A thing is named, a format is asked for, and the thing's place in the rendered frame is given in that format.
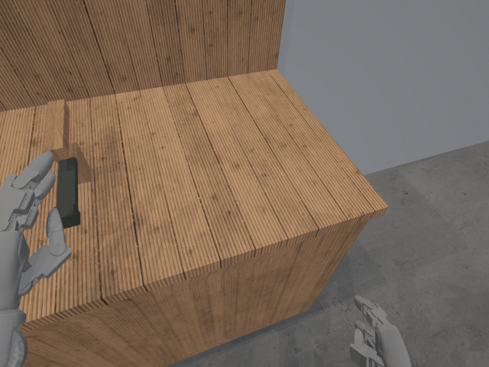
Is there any counter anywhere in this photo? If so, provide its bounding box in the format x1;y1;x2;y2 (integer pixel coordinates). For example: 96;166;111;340
0;0;389;367

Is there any robot left forearm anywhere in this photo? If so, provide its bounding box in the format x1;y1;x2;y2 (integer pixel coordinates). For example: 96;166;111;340
0;310;28;367

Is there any tap lever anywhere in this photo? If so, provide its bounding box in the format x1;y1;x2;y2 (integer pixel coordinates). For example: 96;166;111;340
54;158;80;229

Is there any robot left hand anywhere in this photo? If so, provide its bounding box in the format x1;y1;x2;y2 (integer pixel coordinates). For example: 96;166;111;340
0;151;72;310

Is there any robot right hand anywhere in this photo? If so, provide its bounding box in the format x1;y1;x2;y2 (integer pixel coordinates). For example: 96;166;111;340
350;295;412;367

